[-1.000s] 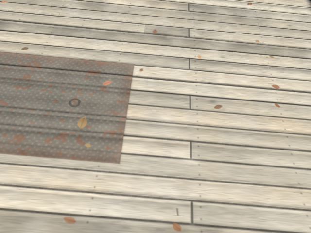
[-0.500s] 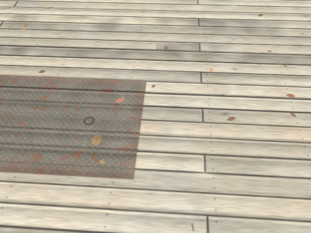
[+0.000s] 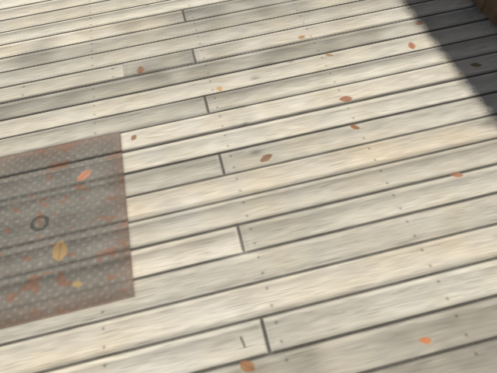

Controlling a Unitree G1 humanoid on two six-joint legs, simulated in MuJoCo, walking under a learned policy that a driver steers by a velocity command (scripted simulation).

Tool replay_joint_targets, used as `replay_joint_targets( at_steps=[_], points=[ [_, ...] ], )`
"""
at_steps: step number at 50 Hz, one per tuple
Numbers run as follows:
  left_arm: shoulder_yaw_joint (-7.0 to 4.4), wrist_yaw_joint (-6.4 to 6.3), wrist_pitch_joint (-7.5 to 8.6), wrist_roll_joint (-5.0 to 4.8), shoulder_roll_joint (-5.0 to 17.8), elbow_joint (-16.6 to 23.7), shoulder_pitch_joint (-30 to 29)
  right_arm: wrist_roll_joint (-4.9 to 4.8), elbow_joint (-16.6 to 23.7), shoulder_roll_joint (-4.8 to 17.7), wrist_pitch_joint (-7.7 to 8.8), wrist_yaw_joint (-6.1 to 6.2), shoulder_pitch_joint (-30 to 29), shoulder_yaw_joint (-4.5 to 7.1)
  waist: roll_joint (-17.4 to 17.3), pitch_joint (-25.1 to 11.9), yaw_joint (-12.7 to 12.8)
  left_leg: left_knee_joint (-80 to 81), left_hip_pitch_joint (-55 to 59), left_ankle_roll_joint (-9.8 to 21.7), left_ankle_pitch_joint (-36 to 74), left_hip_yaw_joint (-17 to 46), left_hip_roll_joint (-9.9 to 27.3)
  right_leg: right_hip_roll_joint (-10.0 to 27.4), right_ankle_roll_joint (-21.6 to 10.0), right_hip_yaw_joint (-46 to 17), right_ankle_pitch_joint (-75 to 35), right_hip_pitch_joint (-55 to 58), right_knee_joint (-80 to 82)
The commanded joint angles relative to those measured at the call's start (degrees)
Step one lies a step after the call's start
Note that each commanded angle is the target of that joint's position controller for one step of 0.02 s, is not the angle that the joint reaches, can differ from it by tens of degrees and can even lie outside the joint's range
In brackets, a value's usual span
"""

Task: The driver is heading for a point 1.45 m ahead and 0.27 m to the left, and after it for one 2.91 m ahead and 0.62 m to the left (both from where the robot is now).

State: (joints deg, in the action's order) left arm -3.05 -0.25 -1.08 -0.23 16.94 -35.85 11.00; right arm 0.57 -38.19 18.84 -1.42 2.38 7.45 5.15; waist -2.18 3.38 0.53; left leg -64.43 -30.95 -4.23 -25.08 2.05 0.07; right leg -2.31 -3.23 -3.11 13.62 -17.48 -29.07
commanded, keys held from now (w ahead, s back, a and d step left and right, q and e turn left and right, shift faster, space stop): e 0.04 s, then no key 0.06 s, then q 0.14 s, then w+q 0.76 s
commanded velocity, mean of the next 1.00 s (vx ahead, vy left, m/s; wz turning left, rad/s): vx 0.27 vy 0.00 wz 0.24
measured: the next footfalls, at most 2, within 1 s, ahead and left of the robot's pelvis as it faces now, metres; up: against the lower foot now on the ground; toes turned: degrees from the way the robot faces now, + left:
left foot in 0.28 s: +0.06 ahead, +0.15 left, +0.00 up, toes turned -5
left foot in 0.88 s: +0.36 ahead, +0.22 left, +0.00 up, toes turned +17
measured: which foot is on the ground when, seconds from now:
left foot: up 0.00-0.26, down 0.28-0.48, up 0.50-0.86, down 0.88-1.00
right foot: down 0.00-0.88, up 0.90-1.00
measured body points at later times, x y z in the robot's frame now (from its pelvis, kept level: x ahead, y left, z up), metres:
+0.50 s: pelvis +0.06 +0.01 -0.01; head +0.06 +0.01 +0.44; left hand +0.19 +0.28 -0.10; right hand +0.15 -0.26 -0.12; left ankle +0.02 +0.15 -0.74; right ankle +0.02 -0.09 -0.74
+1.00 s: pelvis +0.27 +0.12 -0.02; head +0.31 +0.14 +0.43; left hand +0.25 +0.42 -0.13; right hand +0.53 -0.07 -0.10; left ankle +0.32 +0.21 -0.74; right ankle +0.19 -0.06 -0.64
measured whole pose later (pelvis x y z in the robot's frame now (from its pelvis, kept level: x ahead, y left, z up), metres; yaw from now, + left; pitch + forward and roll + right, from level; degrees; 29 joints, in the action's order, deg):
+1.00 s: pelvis +0.27 +0.12 -0.02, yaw +20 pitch +1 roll +0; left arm -2.2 -0.3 6.0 -0.9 17.7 -42.4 16.8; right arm -0.9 -34.6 17.3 2.5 -2.1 9.7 3.2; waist 0.5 4.4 1.8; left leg -33.2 -24.3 5.5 -10.1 -0.7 -5.7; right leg 2.7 0.5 -2.5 22.2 -20.0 -70.6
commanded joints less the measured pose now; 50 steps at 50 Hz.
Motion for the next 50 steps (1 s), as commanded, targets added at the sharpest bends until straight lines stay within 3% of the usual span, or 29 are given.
replay_joint_targets(
  at_steps=[1,5,10,12,14,15,16,17,18,20,23,24,25,26,27,28,31,34,37,39,41,43,44,45,46,47,48,49,50],
  points=[
    [-2.64,-1.2,0.62,-0.09,9.6,4.3,-2.4,-0.31,3.2,4.0,0.87,0.04,0.4,1.14,8.4,-9.0,-1.1,0.6,-3.4,-1.0,4.9,2.4,-0.1,12.9,-9.9,-15.5,-23.9,10.2,8.7],
    [-2.59,-1.8,0.14,-0.01,9.5,3.9,-1.5,-0.55,3.1,2.6,0.99,-0.23,-1.6,0.36,9.4,-8.9,0.4,11.9,-1.0,-1.7,6.3,2.5,0.1,12.3,-9.5,-16.4,-18.0,11.5,8.2],
    [-0.53,-0.82,0.21,1.42,5.3,2.1,-2.3,-0.96,2.1,1.5,1.29,-1.41,-1.0,-0.58,10.9,-8.0,1.4,23.9,11.7,-0.6,5.3,0.6,2.3,12.2,-9.6,-14.9,-12.9,5.5,8.2],
    [0.12,-0.33,0.51,1.44,4.5,1.1,-3.3,-1.09,1.5,0.9,1.7,-1.92,0.5,-0.9,9.9,-6.6,-0.1,33.6,17.7,0.6,10.4,-0.4,1.7,11.4,-8.4,-13.9,-9.9,3.4,7.6],
    [0.37,-0.09,1.34,1.92,4.4,-0.4,-0.5,-0.25,1.2,2.2,1.97,-1.9,1.6,-1.13,7.0,-6.7,-0.1,39.7,24.3,2.7,18.0,1.0,2.2,8.2,-4.2,-12.2,5.7,0.6,7.5],
    [0.23,-0.02,1.79,2.71,5.1,-0.3,0.6,-0.32,2.0,4.9,1.97,-1.55,1.9,-0.88,2.9,-6.1,1.6,37.9,24.5,4.9,20.4,4.9,5.6,5.0,-2.1,-9.7,14.7,-1.6,4.3],
    [0.04,-0.12,2.2,2.39,5.0,0.6,0.5,-1.09,0.7,8.1,1.93,-1.52,2.9,0.27,-3.5,-4.8,2.8,38.4,20.0,9.0,4.3,7.4,5.3,-0.1,-0.2,-2.9,18.1,-2.8,2.0],
    [-0.27,-0.37,2.68,1.83,5.9,0.9,-2.5,-1.47,0.8,6.9,2.2,-1.75,4.5,0.28,-5.0,-1.7,0.3,43.9,15.0,12.1,-10.0,12.8,6.5,-1.2,1.4,0.5,17.7,-2.4,-3.2],
    [-0.52,-0.49,3.29,0.87,5.1,1.4,-3.9,-1.19,0.0,6.2,2.55,-1.8,6.7,-0.07,-8.8,0.0,-0.2,49.0,13.7,14.2,-17.3,19.7,10.1,-1.9,2.1,3.4,15.4,-3.8,-8.3],
    [-0.62,-0.22,4.65,-0.26,3.7,2.1,-4.3,-1.43,-0.2,6.5,3.0,-1.69,7.5,-0.07,-12.2,3.1,0.0,52.5,13.4,16.4,-17.7,27.9,12.8,-1.3,1.5,2.4,13.2,-5.0,-7.8],
    [-1.32,0.93,6.74,-0.44,2.8,0.4,0.6,-2.16,2.4,5.4,2.53,-1.17,2.7,-0.25,-9.1,-0.7,3.8,47.8,8.4,12.5,-8.5,22.0,7.6,1.3,-0.8,0.4,6.1,10.2,4.1],
    [-2.28,0.9,6.96,0.01,5.2,-0.9,4.7,-2.12,4.3,2.8,2.64,-1.04,0.0,-0.9,-4.4,-2.4,5.6,40.1,2.2,9.4,-4.1,16.4,3.6,5.2,-1.7,-4.2,7.7,18.0,6.2],
    [-3.28,0.79,6.95,0.44,8.0,-2.5,10.5,-2.36,6.3,-0.5,3.18,-0.93,-1.8,-1.8,5.4,-4.0,7.2,25.5,-6.5,6.2,-0.4,7.4,-2.4,12.3,-4.9,-15.8,15.9,26.0,12.1],
    [-4.17,1.09,6.84,0.39,11.0,-3.3,12.4,-2.7,8.6,1.2,3.67,-0.95,-2.1,-1.56,12.2,-1.3,6.8,14.6,-15.5,5.3,-5.9,5.2,-1.6,23.2,-11.0,-29.8,16.4,26.7,16.8],
    [-3.51,0.82,6.93,0.4,8.1,-3.5,12.5,-2.98,7.8,3.4,3.95,-1.08,-0.2,-0.67,9.1,1.0,5.6,5.2,-20.6,5.3,-6.9,7.2,1.0,26.0,-13.5,-31.0,11.0,27.0,16.5],
    [-2.95,0.46,7.02,0.36,6.1,-3.6,12.1,-3.17,6.8,3.0,4.03,-1.45,1.7,-0.6,6.6,1.2,4.4,0.8,-23.0,5.8,-3.0,8.2,2.2,24.5,-12.5,-26.4,7.2,28.3,16.1],
    [-2.32,0.03,6.47,0.53,4.6,-3.8,9.3,-2.75,6.5,1.5,4.03,-3.1,0.3,-0.99,6.6,1.6,3.6,0.4,-23.0,5.7,6.7,5.8,4.8,18.9,-7.5,-10.3,-8.6,26.4,17.6],
    [-2.31,-0.38,6.1,0.48,6.0,-4.7,8.0,-2.24,8.0,-1.0,4.11,-4.6,-3.0,-2.22,6.6,1.8,4.0,8.5,-16.6,3.4,13.9,0.4,4.9,15.3,-6.2,0.3,-16.5,20.0,18.8],
    [-2.65,-0.62,5.9,-0.07,8.9,-6.3,8.8,-2.26,9.7,-2.3,4.63,-5.88,-7.8,-3.23,6.7,2.6,5.1,20.8,-8.2,3.7,20.1,-3.7,3.9,14.4,-5.1,6.0,-17.7,15.6,19.6],
    [-2.98,-0.51,5.81,-0.65,10.8,-7.4,9.9,-2.39,10.4,-0.7,4.55,-6.38,-8.8,-2.75,7.4,2.2,4.5,24.7,-3.7,5.5,20.2,-5.8,2.4,15.8,-4.5,7.9,-24.8,16.5,18.4],
    [-3.35,-0.65,5.54,-1.07,12.3,-8.0,9.9,-2.12,10.4,2.1,4.17,-6.39,-6.7,-1.44,8.9,-0.8,1.6,26.5,2.2,8.4,17.9,-7.9,-0.9,16.7,-3.1,10.7,-44.7,19.4,11.8],
    [-3.48,-1.07,4.99,-1.37,13.2,-7.7,9.1,-2.19,7.5,6.5,3.4,-5.78,6.2,1.15,8.5,-8.4,-6.6,29.6,20.7,12.5,19.1,-8.9,-5.0,15.7,-0.9,13.4,-55.0,15.6,-5.8],
    [-2.86,-1.27,5.39,-0.82,11.8,-6.7,9.3,-2.38,5.2,9.4,2.48,-4.59,15.7,2.87,5.8,-12.2,-11.4,30.0,36.6,14.6,18.6,-3.5,-3.4,13.7,1.1,13.3,-44.1,3.7,-20.6],
    [-0.23,-0.52,6.08,1.8,2.7,-3.5,15.1,-2.6,5.2,15.7,2.46,-3.62,15.6,3.57,-11.7,-17.9,-4.4,33.6,54.4,23.1,10.4,26.9,12.9,3.8,4.4,11.2,15.4,-18.8,-44.0],
    [-0.21,0.18,8.03,0.23,6.5,-2.3,11.7,-2.03,7.4,13.2,3.47,-3.88,17.1,2.6,-8.0,-28.9,-7.6,45.1,56.8,28.6,-3.5,49.4,19.6,0.5,4.2,-3.1,20.5,-24.2,-53.2],
    [-1.32,0.42,8.76,-2.18,10.0,-0.1,4.6,-1.49,6.4,9.9,4.34,-4.2,14.6,1.73,-3.7,-19.1,-8.3,48.8,50.5,24.8,-4.4,42.6,17.6,3.1,3.6,-4.1,14.0,-29.2,-52.8],
    [-0.84,0.21,9.31,-2.14,9.3,0.8,3.1,-1.64,6.1,8.7,4.82,-4.2,11.3,1.3,-0.8,-11.7,-5.6,49.6,41.0,23.0,0.0,35.2,15.3,5.5,2.9,-3.1,8.5,-28.5,-47.8],
    [-0.82,-0.27,9.45,-0.79,8.8,0.1,3.3,-1.44,6.6,7.4,5.14,-4.17,7.4,0.87,2.0,-8.1,-2.7,49.5,32.6,21.7,7.9,29.7,12.9,7.5,3.1,-2.9,5.5,-25.2,-43.5],
    [-1.12,-0.4,8.95,0.08,9.1,-0.5,4.8,-0.57,7.2,6.3,5.4,-4.12,4.9,0.48,0.8,-6.9,-0.3,50.1,26.7,21.2,14.5,25.6,10.8,8.8,3.3,-3.6,3.6,-21.0,-40.8]
  ],
)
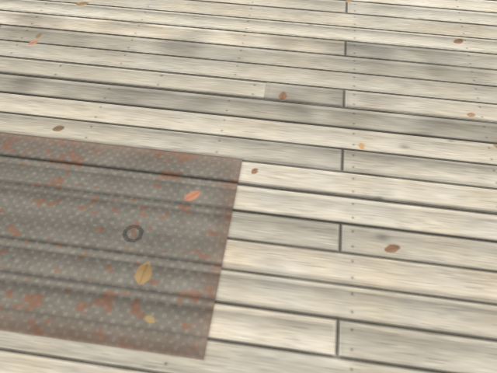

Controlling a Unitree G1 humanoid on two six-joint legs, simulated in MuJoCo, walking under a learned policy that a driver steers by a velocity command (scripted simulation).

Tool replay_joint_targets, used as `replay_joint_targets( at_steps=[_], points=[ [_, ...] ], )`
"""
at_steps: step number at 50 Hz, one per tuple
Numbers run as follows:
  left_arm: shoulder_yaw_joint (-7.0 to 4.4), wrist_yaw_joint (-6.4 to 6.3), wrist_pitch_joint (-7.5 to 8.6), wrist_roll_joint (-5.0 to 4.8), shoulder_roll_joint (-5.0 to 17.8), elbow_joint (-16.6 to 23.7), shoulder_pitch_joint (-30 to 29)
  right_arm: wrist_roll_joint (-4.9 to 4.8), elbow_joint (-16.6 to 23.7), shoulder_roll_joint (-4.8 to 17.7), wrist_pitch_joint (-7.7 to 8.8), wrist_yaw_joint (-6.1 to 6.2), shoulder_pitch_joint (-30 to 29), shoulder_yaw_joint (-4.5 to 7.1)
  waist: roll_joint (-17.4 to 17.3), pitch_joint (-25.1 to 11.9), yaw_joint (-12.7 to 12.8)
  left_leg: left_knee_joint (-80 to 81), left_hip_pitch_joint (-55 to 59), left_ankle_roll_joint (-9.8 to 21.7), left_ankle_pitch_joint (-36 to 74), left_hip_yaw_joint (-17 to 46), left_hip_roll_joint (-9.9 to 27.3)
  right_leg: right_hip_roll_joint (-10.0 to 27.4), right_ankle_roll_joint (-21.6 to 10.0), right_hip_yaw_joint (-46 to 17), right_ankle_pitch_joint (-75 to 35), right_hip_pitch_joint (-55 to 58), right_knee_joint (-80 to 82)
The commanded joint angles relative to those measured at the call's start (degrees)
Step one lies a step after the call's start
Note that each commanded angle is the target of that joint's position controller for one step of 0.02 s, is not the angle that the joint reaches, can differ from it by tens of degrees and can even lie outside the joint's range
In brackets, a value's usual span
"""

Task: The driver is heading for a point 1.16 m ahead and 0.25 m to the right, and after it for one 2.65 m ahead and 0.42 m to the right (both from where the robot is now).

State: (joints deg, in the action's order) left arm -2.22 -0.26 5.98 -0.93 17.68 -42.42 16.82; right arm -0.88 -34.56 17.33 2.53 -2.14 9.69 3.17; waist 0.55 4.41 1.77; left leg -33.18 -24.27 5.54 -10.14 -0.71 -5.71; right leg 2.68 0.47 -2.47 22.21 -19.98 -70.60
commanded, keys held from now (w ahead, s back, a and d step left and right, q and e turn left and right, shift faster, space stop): q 0.04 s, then e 0.62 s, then s+e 0.34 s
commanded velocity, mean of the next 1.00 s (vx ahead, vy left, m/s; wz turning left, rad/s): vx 0.07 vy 0.00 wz -0.28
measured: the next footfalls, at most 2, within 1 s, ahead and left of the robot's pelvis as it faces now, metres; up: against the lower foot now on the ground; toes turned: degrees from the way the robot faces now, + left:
right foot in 0.36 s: +0.33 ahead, -0.12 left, +0.00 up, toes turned +0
left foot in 0.78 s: +0.32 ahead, +0.11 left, +0.00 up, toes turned -20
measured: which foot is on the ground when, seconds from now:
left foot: down 0.00-0.38, up 0.40-0.76, down 0.78-1.00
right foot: up 0.00-0.34, down 0.36-0.78, up 0.80-1.00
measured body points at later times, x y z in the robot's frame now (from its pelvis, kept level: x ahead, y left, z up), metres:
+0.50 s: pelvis +0.20 -0.03 +0.01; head +0.24 -0.04 +0.45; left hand +0.37 +0.23 -0.08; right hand +0.33 -0.31 -0.10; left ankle +0.12 +0.09 -0.64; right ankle +0.29 -0.12 -0.72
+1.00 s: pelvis +0.21 +0.04 +0.02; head +0.26 +0.05 +0.46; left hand +0.43 +0.28 -0.10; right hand +0.27 -0.27 -0.07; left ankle +0.28 +0.13 -0.72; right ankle +0.10 -0.08 -0.60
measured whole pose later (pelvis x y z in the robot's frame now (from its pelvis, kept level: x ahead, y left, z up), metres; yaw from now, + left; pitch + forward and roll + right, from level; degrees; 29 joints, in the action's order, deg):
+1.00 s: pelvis +0.21 +0.04 +0.02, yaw -22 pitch +1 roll -2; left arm -6.0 -3.3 -5.4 -1.9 20.9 -38.3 12.6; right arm 1.3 -39.3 13.6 -1.8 2.9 6.7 1.8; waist 2.5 4.5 0.4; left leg -27.7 -17.4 1.4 -11.0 -1.3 2.0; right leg -7.0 7.3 -8.1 26.0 -29.3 -75.3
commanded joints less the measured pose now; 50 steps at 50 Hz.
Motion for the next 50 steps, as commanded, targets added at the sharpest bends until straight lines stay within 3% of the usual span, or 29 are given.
replay_joint_targets(
  at_steps=[1,3,5,8,9,11,14,17,18,19,20,21,22,23,24,26,27,33,36,38,39,40,41,42,43,44,45,48,50],
  points=[
    [-2.11,-0.38,1.08,1.19,8.6,5.7,-0.3,1.36,4.0,7.4,1.53,0.52,0.9,2.35,-3.1,-6.9,0.0,19.7,15.9,11.5,7.1,26.1,15.7,4.0,0.2,-3.9,-5.5,-16.0,1.8],
    [-1.84,-0.53,-0.31,2.04,7.4,4.5,1.4,1.05,2.6,6.9,1.97,0.88,0.4,2.13,-2.4,-6.5,1.1,18.9,10.9,11.8,26.0,19.4,15.4,3.9,2.3,-1.9,-5.5,-13.1,5.1],
    [-1.16,-0.71,-0.99,2.43,5.2,4.3,0.2,0.98,0.4,6.8,2.17,1.47,1.5,1.8,-2.4,-6.3,0.7,18.3,8.2,10.5,37.1,12.4,13.4,3.0,3.8,0.3,-10.6,-11.9,10.9],
    [-0.04,-0.13,-0.85,1.92,2.2,4.7,-4.8,0.97,-2.1,5.6,1.55,2.24,2.6,0.95,-4.2,-7.0,-1.8,17.5,8.2,6.3,36.8,5.3,9.6,1.9,3.4,1.8,-23.8,-8.3,24.3],
    [0.12,0.27,-0.69,1.56,2.0,5.0,-7.2,1.0,-3.0,5.8,1.38,2.44,3.8,0.88,-4.2,-7.2,-3.2,17.5,9.3,5.3,34.7,4.9,9.9,1.4,2.8,2.0,-28.4,-7.2,28.2],
    [0.0,1.02,-0.56,0.81,2.4,5.5,-9.6,1.4,-4.5,6.7,1.19,2.67,5.2,0.86,-4.1,-7.3,-4.6,17.5,12.2,4.8,30.9,5.7,12.2,0.8,1.8,1.2,-32.7,-6.2,32.8],
    [-0.75,1.88,-0.62,0.7,4.2,6.5,-11.0,1.84,-6.1,7.3,0.7,2.58,4.6,0.96,-4.4,-6.3,-4.7,14.5,17.9,5.4,31.6,6.9,15.4,0.2,-0.3,0.1,-25.4,-8.1,35.8],
    [-1.84,2.64,-0.88,1.3,6.3,7.6,-8.7,0.59,-6.4,8.2,-0.89,3.34,3.3,1.46,-4.6,-6.5,-2.6,5.2,22.9,4.5,37.8,7.4,16.2,-2.1,-2.9,1.8,-15.7,-8.1,40.0],
    [-2.56,2.59,-0.77,1.48,7.7,7.0,-4.9,0.3,-6.3,8.0,-1.37,3.81,3.5,1.44,-3.0,-8.5,-0.7,-1.7,22.2,2.5,39.3,5.8,13.7,-2.8,-4.6,1.7,-23.7,-2.0,44.7],
    [-3.65,2.17,-0.78,1.81,11.9,7.2,-0.8,1.71,-4.9,7.3,-1.12,4.18,5.4,1.08,3.4,-14.4,-0.4,-14.3,15.6,-0.9,28.3,3.0,8.9,3.8,-8.9,-7.8,-47.5,10.1,43.1],
    [-4.09,1.68,-1.45,2.19,14.2,7.8,0.7,2.61,-3.9,4.2,-0.74,3.99,9.4,-0.01,13.9,-20.3,-1.9,-33.7,-3.2,-6.4,-11.4,0.4,-0.6,16.8,-20.8,-26.1,-62.4,26.1,43.4],
    [-2.84,1.25,-2.15,1.74,8.6,7.8,2.6,2.3,-4.1,6.3,-0.81,3.24,7.5,0.09,11.6,-24.4,0.4,-40.6,-8.8,-7.4,-26.7,6.7,-1.3,18.3,-23.1,-32.8,-55.8,28.8,46.9],
    [-2.5,0.91,-2.66,1.09,7.3,8.8,-0.3,1.03,-3.5,7.4,-1.41,2.96,5.3,0.52,6.9,-20.3,0.2,-44.0,-11.3,-7.7,-24.2,8.9,1.6,16.2,-20.5,-28.5,-46.1,25.1,47.4],
    [-2.39,0.53,-3.45,0.69,6.5,9.5,-2.8,0.84,-3.1,6.7,-2.18,3.13,2.9,0.37,2.1,-16.8,-0.2,-42.9,-12.3,-7.9,-21.4,8.2,3.2,13.6,-17.7,-24.6,-37.3,20.1,48.6],
    [-2.32,0.19,-4.24,0.34,6.6,10.1,-4.8,1.02,-2.6,6.3,-2.98,3.48,1.3,0.41,0.1,-12.6,-1.0,-38.3,-12.0,-8.2,-19.2,7.7,4.6,11.9,-15.9,-22.4,-30.5,13.7,50.6],
    [-2.7,-0.15,-5.47,0.86,7.2,10.8,-7.4,0.97,-2.5,4.5,-3.82,3.85,1.5,0.23,3.7,-9.2,-3.1,-26.6,-6.1,-8.8,-16.2,5.4,4.3,6.5,-13.2,-18.8,-21.3,5.2,53.2],
    [-3.09,-0.36,-5.93,1.24,7.7,11.0,-7.3,0.97,-3.0,3.8,-3.74,3.97,2.2,0.09,5.8,-9.4,-2.9,-22.9,-4.0,-9.3,-15.8,4.5,3.4,5.4,-13.2,-18.1,-21.1,4.1,53.5],
    [-4.41,-1.58,-7.25,0.7,9.4,11.4,-6.6,0.8,-3.6,4.1,-2.77,3.8,1.3,0.46,8.4,-12.4,-1.3,-10.1,2.2,-9.7,-9.9,5.8,2.7,4.9,-12.3,-21.7,-13.7,3.7,52.7],
    [-4.63,-1.73,-8.1,0.56,9.4,11.6,-6.9,0.58,-4.0,4.1,-1.76,3.29,1.8,0.86,9.4,-11.5,-1.3,-3.2,3.9,-8.7,-8.5,6.0,2.3,5.1,-11.2,-24.8,-22.7,5.7,50.1],
    [-4.61,-2.02,-8.77,-0.4,8.7,11.7,-7.5,0.66,-5.3,4.6,-1.13,2.96,4.7,1.43,8.7,-12.0,-2.8,7.6,9.7,-7.1,-0.3,5.1,3.2,3.1,-8.6,-24.1,-26.6,5.2,46.5],
    [-4.25,-2.12,-8.94,-0.5,7.2,11.8,-6.2,1.43,-5.1,7.8,-1.22,3.18,5.1,2.38,4.7,-12.0,-1.9,11.1,14.0,-4.7,5.0,9.9,10.0,0.1,-5.7,-21.4,-19.0,1.3,42.0],
    [-3.76,-1.89,-8.6,-0.14,5.1,13.3,-5.2,2.92,-5.0,13.6,-2.14,3.52,2.5,3.83,-13.3,-8.3,1.2,14.0,14.8,3.3,19.1,22.7,21.3,-9.8,-2.0,-10.9,0.2,-10.0,32.3],
    [-4.83,-1.87,-7.96,0.66,8.4,11.6,-3.7,4.7,-3.4,10.2,-2.34,3.82,0.3,3.1,-16.9,-9.8,-0.5,15.0,11.6,11.1,29.6,28.8,29.3,-11.4,1.8,-7.2,15.2,-10.8,13.2],
    [-5.93,-1.81,-8.14,0.26,10.8,9.5,-0.9,4.6,-1.7,7.0,-2.38,4.22,-3.1,1.88,-11.2,-10.0,0.9,13.6,10.2,11.0,32.9,24.3,27.9,-10.2,2.7,-8.5,14.0,-10.2,2.6],
    [-6.08,-2.23,-8.9,-0.1,10.3,7.5,0.7,3.64,-1.1,5.4,-2.5,4.42,-5.9,1.39,-8.0,-9.0,2.2,11.7,10.0,8.2,33.7,18.3,23.9,-10.3,3.5,-7.7,11.0,-10.4,-2.4],
    [-5.88,-2.84,-9.78,0.18,9.2,6.5,1.5,2.53,-0.7,4.8,-2.53,4.48,-7.1,1.14,-6.5,-8.4,2.2,10.1,11.3,6.7,35.0,14.5,21.5,-10.3,4.6,-7.5,8.2,-11.7,-6.9],
    [-5.49,-3.13,-10.48,0.19,8.0,6.2,1.4,1.91,-0.7,4.4,-2.66,4.6,-7.0,0.76,-5.8,-8.3,1.8,9.2,12.3,6.7,37.2,12.4,20.7,-10.4,5.6,-7.4,6.7,-12.3,-10.9],
    [-4.59,-3.28,-10.99,-1.24,6.6,7.8,-2.5,2.06,-0.9,4.2,-3.81,5.28,-4.5,0.41,-8.6,-7.9,-0.8,9.7,18.3,7.7,34.6,8.1,19.2,-10.0,7.6,-4.8,3.3,-14.2,-8.1],
    [-4.2,-3.28,-10.81,-1.38,6.0,8.5,-4.5,2.15,-1.5,4.6,-4.41,5.94,-2.0,0.68,-10.3,-8.7,-2.9,9.7,23.9,8.7,33.1,8.8,20.9,-8.7,8.2,-4.4,3.9,-14.7,-2.2]
  ],
)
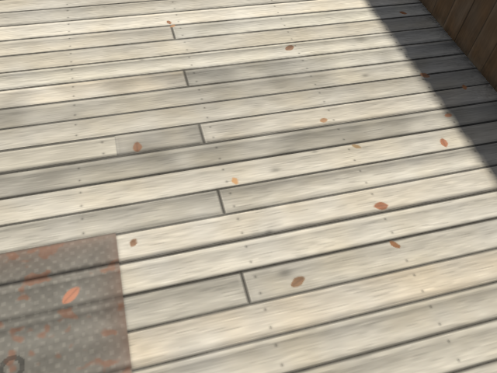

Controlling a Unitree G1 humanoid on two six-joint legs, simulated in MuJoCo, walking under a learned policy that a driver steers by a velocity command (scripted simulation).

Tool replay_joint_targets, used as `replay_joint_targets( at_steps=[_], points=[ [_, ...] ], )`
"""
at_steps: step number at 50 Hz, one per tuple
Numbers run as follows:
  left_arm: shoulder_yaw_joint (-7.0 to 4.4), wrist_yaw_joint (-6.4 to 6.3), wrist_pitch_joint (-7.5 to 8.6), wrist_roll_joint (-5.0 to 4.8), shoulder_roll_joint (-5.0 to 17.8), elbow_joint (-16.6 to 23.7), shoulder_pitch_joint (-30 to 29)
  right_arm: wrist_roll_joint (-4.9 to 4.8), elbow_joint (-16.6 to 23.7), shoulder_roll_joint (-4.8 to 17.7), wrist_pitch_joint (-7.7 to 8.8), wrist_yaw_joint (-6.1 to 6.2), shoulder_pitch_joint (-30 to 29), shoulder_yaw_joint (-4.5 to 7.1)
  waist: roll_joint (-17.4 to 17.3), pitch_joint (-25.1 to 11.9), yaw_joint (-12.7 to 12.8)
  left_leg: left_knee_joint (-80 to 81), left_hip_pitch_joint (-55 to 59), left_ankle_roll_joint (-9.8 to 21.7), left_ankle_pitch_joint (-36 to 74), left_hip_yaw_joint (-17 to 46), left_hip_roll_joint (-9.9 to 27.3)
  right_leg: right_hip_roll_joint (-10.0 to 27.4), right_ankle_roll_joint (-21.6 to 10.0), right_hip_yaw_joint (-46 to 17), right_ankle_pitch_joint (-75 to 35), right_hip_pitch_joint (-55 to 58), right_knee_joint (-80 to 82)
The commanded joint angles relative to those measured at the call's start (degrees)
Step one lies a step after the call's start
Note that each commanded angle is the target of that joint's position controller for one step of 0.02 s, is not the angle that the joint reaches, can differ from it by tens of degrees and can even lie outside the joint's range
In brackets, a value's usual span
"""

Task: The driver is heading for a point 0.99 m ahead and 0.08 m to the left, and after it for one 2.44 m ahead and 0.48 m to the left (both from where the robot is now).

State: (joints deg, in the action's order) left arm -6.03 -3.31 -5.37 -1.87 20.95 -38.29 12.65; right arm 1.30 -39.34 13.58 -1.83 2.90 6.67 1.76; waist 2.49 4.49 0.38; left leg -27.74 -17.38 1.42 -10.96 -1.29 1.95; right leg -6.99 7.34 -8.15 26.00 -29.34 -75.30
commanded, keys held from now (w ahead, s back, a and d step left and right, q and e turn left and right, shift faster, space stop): s+e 0.06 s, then w+e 0.08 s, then w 0.10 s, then w+q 0.76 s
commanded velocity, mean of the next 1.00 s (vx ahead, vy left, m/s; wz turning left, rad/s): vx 0.30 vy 0.00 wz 0.10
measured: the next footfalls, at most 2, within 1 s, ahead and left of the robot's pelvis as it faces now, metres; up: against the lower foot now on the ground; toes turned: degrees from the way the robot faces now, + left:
right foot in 0.24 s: -0.09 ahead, -0.13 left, +0.00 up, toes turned -9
left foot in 0.76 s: +0.27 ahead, +0.09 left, +0.00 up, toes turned +5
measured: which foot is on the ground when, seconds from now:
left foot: down 0.00-0.22, up 0.24-0.74, down 0.76-1.00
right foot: up 0.00-0.22, down 0.24-0.74, up 0.76-1.00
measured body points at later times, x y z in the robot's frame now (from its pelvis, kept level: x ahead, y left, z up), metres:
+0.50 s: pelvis -0.01 -0.04 +0.01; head -0.02 -0.07 +0.46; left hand +0.03 +0.23 -0.10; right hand +0.06 -0.35 -0.12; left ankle +0.15 +0.12 -0.65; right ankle -0.13 -0.12 -0.74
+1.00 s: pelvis +0.24 +0.01 +0.00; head +0.27 +0.02 +0.45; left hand +0.36 +0.31 -0.09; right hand +0.39 -0.25 -0.10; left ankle +0.23 +0.08 -0.74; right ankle +0.35 -0.16 -0.66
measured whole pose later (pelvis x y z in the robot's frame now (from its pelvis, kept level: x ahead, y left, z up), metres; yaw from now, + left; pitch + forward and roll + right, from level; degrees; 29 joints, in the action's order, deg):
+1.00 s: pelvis +0.24 +0.01 +0.00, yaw +11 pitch +1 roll +1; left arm -2.4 -0.4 6.0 0.9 17.7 -38.4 10.5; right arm -0.7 -40.9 16.1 3.3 -0.7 16.9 3.3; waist 1.9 1.8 -1.4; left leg -19.2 -11.0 6.1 -9.3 3.6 -7.4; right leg 7.1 2.9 -4.8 12.4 -37.6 -58.6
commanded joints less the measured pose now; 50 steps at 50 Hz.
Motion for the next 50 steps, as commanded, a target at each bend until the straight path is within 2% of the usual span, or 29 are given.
replay_joint_targets(
  at_steps=[1,3,6,8,10,11,12,13,14,15,17,19,21,24,32,33,35,36,37,38,39,40,41,42,43,44,46,48,50],
  points=[
    [-0.24,-0.08,0.63,-0.38,2.3,4.5,-0.3,-0.03,3.0,8.8,-0.27,1.17,1.7,2.35,-12.7,-9.4,-1.9,4.4,18.6,13.2,33.1,9.7,14.2,1.9,1.4,1.7,1.1,-4.6,5.2],
    [0.12,0.39,0.75,-0.16,1.5,4.3,0.8,-0.09,2.8,9.8,-0.59,1.43,1.2,2.92,-13.6,-10.4,-1.8,4.8,18.6,13.0,30.3,9.1,15.1,4.5,1.2,3.8,2.8,-0.9,11.8],
    [0.54,1.74,0.61,-0.15,1.4,4.5,2.7,-1.0,3.4,12.6,-0.94,1.09,-0.8,4.37,-15.9,-11.1,-1.7,10.6,11.2,10.5,-1.6,7.0,13.9,7.4,-2.1,9.2,3.0,9.2,25.7],
    [0.22,2.65,0.38,0.53,2.7,3.6,5.2,-1.89,2.9,14.1,-0.78,0.83,-0.7,5.09,-16.1,-9.4,-1.1,13.4,5.0,9.2,-12.6,7.1,14.2,7.3,-5.9,11.7,1.5,15.9,35.2],
    [0.45,3.2,0.56,1.13,1.1,-0.7,12.2,-2.76,1.7,12.7,-0.29,0.58,-1.1,4.83,-10.7,-6.8,2.2,10.7,-3.3,6.2,-19.7,3.7,12.2,5.7,-10.9,15.2,-5.6,25.5,49.5],
    [0.71,3.16,0.99,1.43,0.0,-3.9,18.0,-2.35,1.3,9.6,0.17,0.07,-1.8,4.23,-3.3,-5.1,4.2,0.3,-10.9,2.8,-23.2,-1.3,8.4,4.9,-12.6,12.7,-2.6,31.4,53.9],
    [0.41,2.55,1.61,1.11,2.3,-4.1,20.9,-1.04,2.4,3.2,1.07,-1.69,-2.8,2.3,10.8,-4.7,4.7,-22.5,-26.6,-2.3,-26.8,-7.2,2.9,18.3,-16.9,-8.2,7.6,37.1,57.1],
    [-1.17,2.96,3.56,3.11,11.2,-0.5,16.2,-2.58,6.4,5.3,2.92,-2.32,-9.4,2.99,11.2,0.6,5.5,-27.2,-37.6,-2.5,-22.5,0.8,0.0,31.3,-27.3,-31.3,21.3,25.2,67.7],
    [-0.78,2.59,5.42,4.3,9.4,-0.2,11.4,-4.87,6.5,9.6,4.04,-2.5,-11.9,4.04,7.4,5.5,4.6,-30.6,-38.5,-1.6,-14.9,4.9,2.7,31.0,-26.9,-30.4,27.8,21.7,73.5],
    [0.35,2.0,6.79,3.74,6.7,-0.4,6.7,-4.67,4.8,11.3,4.26,-2.58,-8.7,4.71,8.3,7.5,1.5,-31.3,-38.5,-1.3,-7.6,5.6,3.1,28.4,-22.8,-24.2,21.0,22.7,73.3],
    [1.53,1.71,8.05,2.6,3.5,-0.9,4.5,-1.99,0.1,11.1,3.82,-2.59,-2.6,5.08,7.7,4.4,-0.1,-32.4,-34.4,-2.8,0.8,4.9,3.2,22.7,-17.5,-11.6,8.7,25.2,71.4],
    [1.97,1.67,9.02,2.4,1.8,-2.4,7.8,-2.29,-1.9,9.4,3.79,-3.08,-0.2,4.8,5.5,2.7,0.3,-35.1,-33.0,-3.1,6.2,4.3,2.2,20.8,-15.8,-4.0,-0.5,26.8,70.8],
    [1.92,1.75,9.36,2.86,1.3,-3.6,11.2,-2.96,-2.6,8.0,3.99,-3.37,0.3,4.36,4.1,2.4,1.7,-34.2,-33.6,-3.3,9.4,6.0,0.9,20.3,-15.2,1.5,-6.6,28.6,70.2],
    [1.82,1.86,9.51,3.33,1.5,-4.4,12.4,-2.96,-1.8,7.7,4.27,-3.8,-1.0,4.07,4.1,3.2,2.8,-28.0,-33.3,-3.7,13.2,6.9,-0.4,20.7,-15.1,6.3,-10.8,29.7,70.7],
    [1.32,2.17,8.89,1.62,2.8,-7.5,14.6,-2.94,4.2,4.1,5.52,-7.29,-9.4,1.15,2.8,7.9,6.3,-9.2,-29.7,0.4,10.0,-1.4,0.6,24.0,-15.6,14.2,-26.5,35.9,69.4],
    [1.22,2.18,8.67,1.43,3.3,-7.7,14.3,-2.98,4.9,4.3,5.68,-7.66,-9.4,1.11,3.4,7.1,5.6,-7.6,-27.2,1.6,7.6,-2.9,-0.2,24.0,-15.2,15.2,-34.3,36.7,67.2],
    [0.77,1.84,8.32,1.23,5.3,-7.6,13.4,-2.85,5.6,6.4,5.58,-7.83,-6.3,2.01,6.1,1.9,2.4,-7.1,-18.0,4.3,2.5,-6.4,-3.9,24.0,-14.1,17.1,-62.6,38.1,58.2],
    [0.59,1.52,7.93,1.4,6.1,-7.4,12.7,-3.0,4.5,8.8,5.37,-7.59,0.1,3.21,7.0,-3.1,-1.4,-7.4,-9.6,5.7,1.0,-7.5,-6.4,23.4,-13.3,18.0,-74.1,37.9,49.3],
    [0.57,1.27,7.8,1.27,6.6,-7.0,11.8,-3.25,2.5,12.1,5.15,-6.88,9.4,4.91,5.8,-9.2,-6.6,-4.7,5.2,8.0,3.9,-7.0,-8.4,21.7,-11.7,19.3,-76.4,32.5,37.1],
    [0.91,1.08,8.65,1.66,6.5,-5.7,11.6,-3.38,0.7,15.6,4.35,-5.54,18.0,6.5,1.6,-14.6,-10.9,-4.6,24.6,10.5,3.4,2.8,-3.6,19.7,-9.7,17.9,-61.0,17.1,22.3],
    [4.17,2.48,10.4,3.04,-3.8,-2.7,17.8,-3.35,0.6,20.8,4.43,-4.92,19.1,7.04,-16.0,-22.9,-4.2,-0.5,45.1,22.3,-9.8,37.4,14.8,7.6,-5.9,14.0,1.2,-7.9,-1.2],
    [3.18,3.01,12.83,1.02,1.2,-2.5,10.6,-2.64,1.2,15.6,4.94,-4.59,21.1,5.64,-9.7,-29.2,-8.8,9.7,44.9,23.5,-14.9,50.0,17.8,5.5,-6.6,0.9,5.6,-11.7,-8.3],
    [2.31,3.28,13.81,-1.2,3.9,0.5,3.4,-2.03,0.5,13.4,5.42,-4.52,18.6,4.87,-8.2,-18.8,-9.1,11.6,38.0,19.4,-10.5,40.6,15.8,8.6,-8.0,0.8,0.6,-16.4,-7.5],
    [2.79,2.98,14.47,-0.65,3.0,1.5,1.8,-2.41,1.1,12.6,5.72,-4.46,14.2,4.51,-3.3,-12.8,-6.1,12.0,28.2,17.4,-5.1,33.5,13.2,11.3,-8.9,1.4,-4.4,-15.0,-1.9],
    [2.48,2.66,14.49,0.9,2.7,1.1,1.5,-2.29,2.1,11.0,5.8,-4.43,10.1,4.01,-1.2,-8.6,-3.4,12.9,19.8,16.4,0.4,28.1,10.5,12.8,-8.6,2.1,-6.5,-12.4,2.8],
    [2.09,2.72,13.86,1.49,2.9,0.9,3.3,-1.46,3.2,10.1,5.9,-4.18,7.6,3.61,-2.8,-7.1,-1.0,14.5,13.8,16.4,4.1,24.7,8.7,13.9,-8.2,1.8,-8.3,-8.5,4.5],
    [2.07,2.98,12.34,2.32,2.0,0.5,5.7,-1.7,4.0,10.0,6.04,-3.76,5.4,3.66,-4.2,-5.4,1.2,17.2,7.0,17.2,7.7,21.6,7.1,14.4,-6.2,3.0,-9.7,-6.0,8.1],
    [2.35,2.87,11.33,3.08,1.1,1.3,4.2,-2.12,3.4,10.8,6.35,-3.37,5.6,3.77,-4.2,-3.2,1.6,18.1,1.2,16.9,11.2,17.8,5.7,14.2,-3.9,4.6,-12.8,-5.7,13.9],
    [2.88,2.75,11.36,3.31,0.1,3.0,-1.1,-2.12,2.9,11.8,6.26,-2.84,6.5,4.01,-4.7,-1.8,0.0,17.8,-1.9,15.2,11.0,14.9,3.2,13.0,-2.6,5.6,-20.7,-4.9,23.7]
  ],
)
